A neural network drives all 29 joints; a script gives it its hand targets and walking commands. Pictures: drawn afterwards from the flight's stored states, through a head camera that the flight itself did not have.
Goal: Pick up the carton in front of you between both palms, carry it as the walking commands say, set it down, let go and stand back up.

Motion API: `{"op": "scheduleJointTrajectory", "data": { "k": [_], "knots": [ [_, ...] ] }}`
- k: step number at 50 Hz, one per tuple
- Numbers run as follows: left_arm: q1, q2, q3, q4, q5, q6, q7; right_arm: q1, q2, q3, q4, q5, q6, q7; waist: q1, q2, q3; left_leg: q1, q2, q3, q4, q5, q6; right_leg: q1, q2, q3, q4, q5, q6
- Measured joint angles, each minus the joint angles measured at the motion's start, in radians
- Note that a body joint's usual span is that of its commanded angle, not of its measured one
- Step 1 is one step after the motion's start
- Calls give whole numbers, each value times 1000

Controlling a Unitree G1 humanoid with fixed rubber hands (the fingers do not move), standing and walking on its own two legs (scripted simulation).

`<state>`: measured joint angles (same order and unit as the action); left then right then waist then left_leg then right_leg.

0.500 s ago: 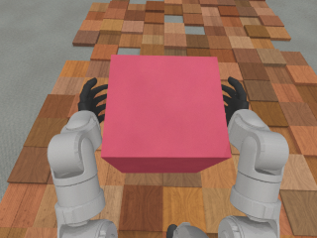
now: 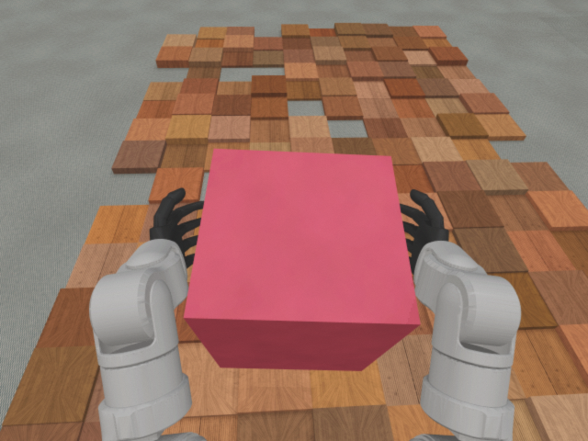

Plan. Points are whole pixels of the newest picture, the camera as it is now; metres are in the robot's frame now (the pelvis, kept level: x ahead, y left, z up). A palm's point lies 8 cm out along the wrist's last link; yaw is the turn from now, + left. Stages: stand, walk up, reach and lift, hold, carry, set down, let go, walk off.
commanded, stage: carry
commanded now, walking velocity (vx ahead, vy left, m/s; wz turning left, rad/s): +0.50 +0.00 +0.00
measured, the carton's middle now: (296, 273) +0.34 -0.03 +0.07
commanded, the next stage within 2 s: none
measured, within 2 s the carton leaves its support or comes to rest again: neither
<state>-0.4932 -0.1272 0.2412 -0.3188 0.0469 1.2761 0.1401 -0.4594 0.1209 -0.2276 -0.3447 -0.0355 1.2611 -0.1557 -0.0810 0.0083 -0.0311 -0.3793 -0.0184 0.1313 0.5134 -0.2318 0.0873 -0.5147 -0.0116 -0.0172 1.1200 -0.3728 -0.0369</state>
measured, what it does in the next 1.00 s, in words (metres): walks ahead: right foot, then left foot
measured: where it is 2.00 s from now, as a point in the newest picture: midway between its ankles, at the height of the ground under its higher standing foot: (271, 200)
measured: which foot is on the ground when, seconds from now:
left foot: down 0.00-0.30, up 0.32-0.70, down 0.72-1.00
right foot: up 0.00-0.26, down 0.28-0.74, up 0.76-1.00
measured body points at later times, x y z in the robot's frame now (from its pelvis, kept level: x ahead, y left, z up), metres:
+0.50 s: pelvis +0.32 -0.05 +0.00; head +0.36 -0.06 +0.45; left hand +0.65 +0.13 +0.08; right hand +0.68 -0.17 +0.08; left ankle +0.30 +0.08 -0.67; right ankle +0.30 -0.11 -0.74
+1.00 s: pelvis +0.65 -0.01 +0.00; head +0.67 +0.00 +0.45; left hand +1.01 +0.12 +0.11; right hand +0.99 -0.19 +0.12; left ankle +0.60 +0.06 -0.74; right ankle +0.70 -0.15 -0.68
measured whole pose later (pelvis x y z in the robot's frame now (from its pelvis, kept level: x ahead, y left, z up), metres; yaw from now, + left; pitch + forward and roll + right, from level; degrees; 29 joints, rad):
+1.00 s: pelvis +0.65 -0.01 +0.00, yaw -1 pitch +6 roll -2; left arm -0.49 -0.10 0.24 -0.11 0.08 1.14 0.14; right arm -0.51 0.08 -0.23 -0.04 -0.01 1.10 -0.15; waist -0.08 0.00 -0.08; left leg -0.23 -0.01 0.09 0.41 0.00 0.12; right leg -0.63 -0.03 -0.05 0.91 -0.25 -0.01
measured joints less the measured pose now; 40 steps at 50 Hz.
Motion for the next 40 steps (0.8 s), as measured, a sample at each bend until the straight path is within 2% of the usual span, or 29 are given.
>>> {"op": "scheduleJointTrajectory", "data": {
  "k": [5, 8, 12, 14, 15, 16, 18, 19, 21, 24, 27, 31, 33, 35, 36, 37, 39, 40],
  "knots": [
    [0, -7, 7, 53, 46, -24, -5, -51, -26, -7, 129, 26, -36, 4, -25, 11, -32, 130, 12, -17, -110, -33, -12, -97, -12, -30, -269, 76, 12],
    [-4, -1, 17, 125, 60, -44, -6, -78, -34, -10, 235, 16, -65, 13, -12, 4, -57, 208, 16, -24, -138, -80, -29, -98, -13, -59, -426, 170, 12],
    [-5, 17, 23, 212, 54, -78, -6, -95, -35, -9, 330, -4, -97, 18, 23, -3, -79, 306, 17, -29, -121, -181, -59, -40, -3, -97, -585, 290, -5],
    [-13, 26, 18, 257, 45, -97, -7, -93, -37, -11, 353, -13, -108, 18, 46, -2, -79, 328, 27, -23, -26, -251, -73, 29, 7, -122, -654, 305, -14],
    [-15, 24, 14, 283, 44, -115, -6, -90, -45, -10, 363, -14, -114, 20, 63, 22, -73, 299, 55, -27, 86, -231, -75, 36, 23, -138, -619, 273, -38],
    [-19, 21, 7, 310, 46, -128, -6, -82, -52, -13, 369, -15, -117, 22, 78, 32, -64, 243, 60, -52, 238, -213, -80, 38, 33, -145, -578, 232, -73],
    [-12, 17, 0, 337, 45, -145, -6, -59, -53, -15, 368, -17, -123, 23, 97, 22, -43, 111, 33, -97, 511, -216, -76, 64, 34, -142, -555, 175, -128],
    [-1, 17, -2, 337, 41, -152, -5, -49, -47, -16, 363, -21, -126, 23, 103, 17, -33, 51, 25, -101, 585, -202, -72, 85, 34, -137, -568, 164, -135],
    [19, 18, -4, 319, 28, -169, -4, -38, -31, -19, 343, -29, -137, 23, 110, 11, -14, -54, 30, -96, 624, -150, -69, 134, 35, -130, -614, 157, -129],
    [36, 19, -3, 279, 9, -196, -3, -23, -13, -16, 299, -35, -163, 24, 120, 2, 3, -171, 50, -91, 551, -94, -80, 205, 37, -119, -681, 143, -130],
    [57, 16, -7, 236, -4, -210, -3, 9, 1, -8, 246, -37, -181, 25, 122, -7, 2, -232, 65, -83, 395, -53, -94, 280, 38, -109, -736, 120, -136],
    [68, 13, -25, 190, -11, -211, -3, 41, 0, 3, 177, -32, -179, 25, 126, -3, -6, -231, 62, -57, 150, 79, -91, 382, 37, -102, -763, 75, -91],
    [57, 20, -37, 180, -11, -203, -2, 37, -9, 7, 159, -28, -172, 25, 124, -3, -12, -203, 47, -32, 53, 154, -74, 430, 35, -99, -747, 28, -58],
    [41, 36, -43, 178, -12, -190, -2, 16, -17, 14, 167, -28, -163, 25, 115, -6, -22, -138, 25, -1, -47, 237, -54, 458, 27, -107, -667, -38, -8],
    [32, 51, -44, 182, -14, -181, -1, 0, -18, 18, 185, -29, -161, 24, 103, -14, -26, -103, 14, 13, -68, 239, -46, 449, 14, -116, -574, -76, 13],
    [19, 69, -43, 196, -21, -173, -2, -14, -17, 22, 209, -33, -165, 21, 86, -39, -26, -103, -2, 23, -27, 226, -19, 404, -10, -103, -434, -66, 19],
    [9, 90, -37, 224, -31, -154, -1, -37, -18, 30, 255, -33, -156, 10, 57, -43, -22, -95, -12, 8, 34, 190, 31, 268, 9, -32, -109, -70, 11],
    [7, 89, -32, 236, -30, -144, -1, -37, -19, 30, 270, -30, -149, 6, 45, -37, -22, -79, -14, -5, 36, 176, 41, 204, 22, -15, 6, -66, 4]
  ]
}}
